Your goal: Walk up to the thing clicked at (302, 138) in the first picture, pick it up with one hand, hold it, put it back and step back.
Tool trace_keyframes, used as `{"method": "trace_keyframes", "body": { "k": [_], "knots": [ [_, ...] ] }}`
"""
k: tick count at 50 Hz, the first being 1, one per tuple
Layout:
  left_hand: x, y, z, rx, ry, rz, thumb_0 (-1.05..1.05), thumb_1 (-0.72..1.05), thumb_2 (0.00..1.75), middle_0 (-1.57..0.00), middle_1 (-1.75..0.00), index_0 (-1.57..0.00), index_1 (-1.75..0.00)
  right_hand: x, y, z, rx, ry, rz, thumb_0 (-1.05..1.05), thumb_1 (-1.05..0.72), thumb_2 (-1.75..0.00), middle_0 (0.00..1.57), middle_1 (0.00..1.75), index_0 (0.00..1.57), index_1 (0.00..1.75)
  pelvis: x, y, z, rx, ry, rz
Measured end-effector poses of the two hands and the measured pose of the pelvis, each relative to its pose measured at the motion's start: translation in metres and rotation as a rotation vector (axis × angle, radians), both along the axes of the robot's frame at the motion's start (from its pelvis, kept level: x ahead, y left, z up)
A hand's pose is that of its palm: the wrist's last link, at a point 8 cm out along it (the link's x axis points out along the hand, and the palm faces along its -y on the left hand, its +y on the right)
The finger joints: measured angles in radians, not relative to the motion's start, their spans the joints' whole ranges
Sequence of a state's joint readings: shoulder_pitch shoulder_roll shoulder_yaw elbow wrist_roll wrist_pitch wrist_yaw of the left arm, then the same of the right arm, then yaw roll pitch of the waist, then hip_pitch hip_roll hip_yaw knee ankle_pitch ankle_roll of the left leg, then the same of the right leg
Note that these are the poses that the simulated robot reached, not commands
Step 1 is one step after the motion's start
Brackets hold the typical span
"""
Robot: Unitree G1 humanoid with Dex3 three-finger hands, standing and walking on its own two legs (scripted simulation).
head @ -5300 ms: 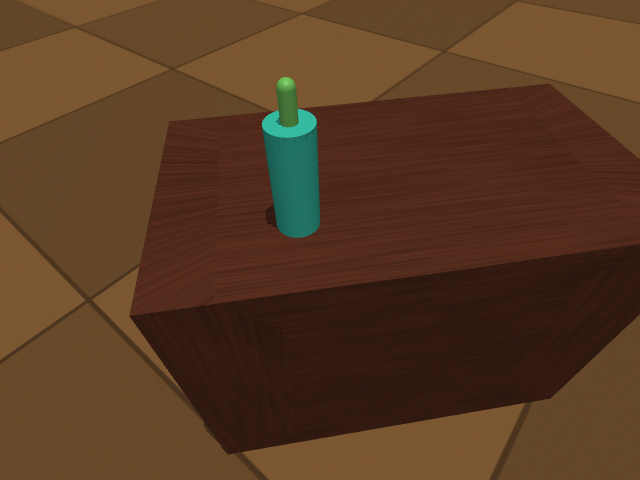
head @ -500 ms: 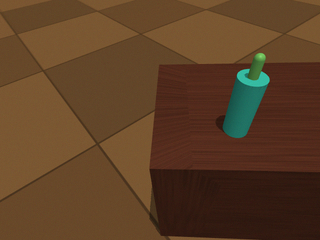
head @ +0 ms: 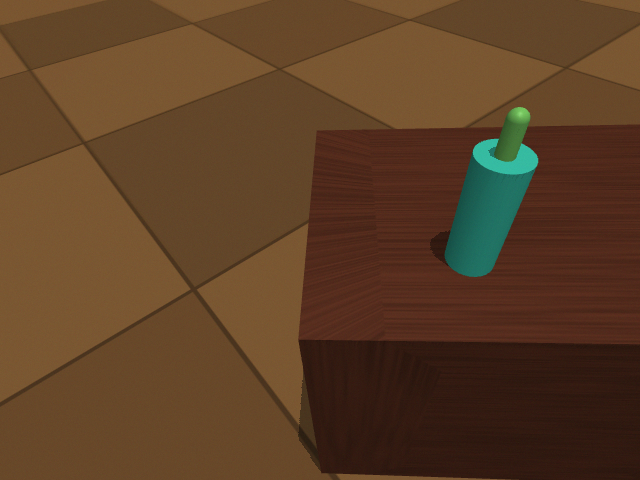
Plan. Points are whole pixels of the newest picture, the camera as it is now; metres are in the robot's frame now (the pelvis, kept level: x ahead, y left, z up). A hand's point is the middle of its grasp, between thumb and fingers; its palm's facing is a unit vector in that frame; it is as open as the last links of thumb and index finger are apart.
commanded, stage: stand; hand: right
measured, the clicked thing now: (490, 196) +0.48 -0.21 +0.10
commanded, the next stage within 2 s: rise first in 0.70 s
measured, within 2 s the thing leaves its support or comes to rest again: neither
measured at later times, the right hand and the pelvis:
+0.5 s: hand out of the picture +0.06 -0.25 -0.16, palm faces -0.05 +0.94 -0.34, open 7.4 cm; pelvis +0.00 +0.00 +0.00, yaw +0 degrees
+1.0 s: hand out of the picture +0.15 -0.24 -0.14, palm faces +0.17 +0.94 -0.30, open 10.0 cm; pelvis -0.01 +0.01 -0.01, yaw -1 degrees
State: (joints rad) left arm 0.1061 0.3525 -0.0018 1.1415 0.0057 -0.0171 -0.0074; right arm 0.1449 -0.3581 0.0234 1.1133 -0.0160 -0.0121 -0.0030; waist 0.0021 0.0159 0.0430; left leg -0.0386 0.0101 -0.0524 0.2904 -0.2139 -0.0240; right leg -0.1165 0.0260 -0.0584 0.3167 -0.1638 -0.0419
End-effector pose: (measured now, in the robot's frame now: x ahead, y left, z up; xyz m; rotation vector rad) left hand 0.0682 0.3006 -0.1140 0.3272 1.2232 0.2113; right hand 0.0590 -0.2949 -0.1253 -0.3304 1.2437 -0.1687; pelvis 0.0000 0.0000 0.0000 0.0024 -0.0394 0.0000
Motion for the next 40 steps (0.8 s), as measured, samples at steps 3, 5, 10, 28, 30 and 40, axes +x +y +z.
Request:
{"method": "trace_keyframes", "body": {
  "k": [3, 5, 10, 28, 30, 40],
  "knots": [
    [-0.0003, -0.0001, -0.0004, -0.001, 0.002, -0.001, 0.0, 0.91, 0.9, -0.21, -0.3, -0.21, -0.3, -0.0009, -0.0004, 0.0004, -0.002, 0.001, -0.002, 0.0, -0.9, -0.89, 0.2, 0.3, 0.2, 0.3, 0.0, 0.0003, 0.0, 0.0, 0.0, -0.001],
    [-0.0003, -0.0002, -0.0006, -0.002, 0.002, -0.002, 0.0, 0.91, 0.9, -0.21, -0.3, -0.21, -0.3, -0.0014, -0.0005, 0.0006, -0.003, 0.001, -0.003, 0.0, -0.9, -0.89, 0.2, 0.3, 0.2, 0.3, -0.0001, 0.0005, 0.0, 0.0, 0.0, -0.002],
    [-0.0003, -0.0003, -0.0006, -0.003, 0.002, -0.003, 0.0, 0.91, 0.9, -0.21, -0.3, -0.21, -0.3, -0.0025, -0.0004, 0.0006, -0.003, 0.002, -0.006, 0.0, -0.9, -0.89, 0.2, 0.3, 0.2, 0.3, -0.0006, 0.0009, 0.0001, 0.001, -0.001, -0.003],
    [0.0008, 0.0009, -0.0003, 0.0, 0.012, -0.008, 0.0, 0.91, 0.9, -0.21, -0.3, -0.21, -0.3, -0.0038, 0.0009, -0.0011, 0.001, 0.012, -0.01, 0.0, -0.9, -0.89, 0.2, 0.3, 0.2, 0.3, 0.0019, 0.0018, 0.0001, 0.001, 0.003, -0.007],
    [0.0021, 0.0009, 0.0, 0.002, 0.009, -0.01, 0.0, 0.91, 0.9, -0.21, -0.3, -0.21, -0.3, -0.003, 0.0011, -0.0011, 0.002, 0.01, -0.011, 0.0, -0.9, -0.89, 0.2, 0.3, 0.2, 0.3, 0.0021, 0.0018, 0.0001, 0.001, 0.004, -0.007],
    [0.0065, 0.0, -0.0002, 0.001, 0.002, -0.016, 0.0, 0.91, 0.9, -0.21, -0.3, -0.21, -0.3, -0.0002, 0.0006, -0.0001, 0.001, 0.004, -0.012, 0.0, -0.9, -0.89, 0.2, 0.3, 0.2, 0.3, 0.0033, 0.0016, 0.0001, 0.0, 0.006, -0.007]
  ]
}}
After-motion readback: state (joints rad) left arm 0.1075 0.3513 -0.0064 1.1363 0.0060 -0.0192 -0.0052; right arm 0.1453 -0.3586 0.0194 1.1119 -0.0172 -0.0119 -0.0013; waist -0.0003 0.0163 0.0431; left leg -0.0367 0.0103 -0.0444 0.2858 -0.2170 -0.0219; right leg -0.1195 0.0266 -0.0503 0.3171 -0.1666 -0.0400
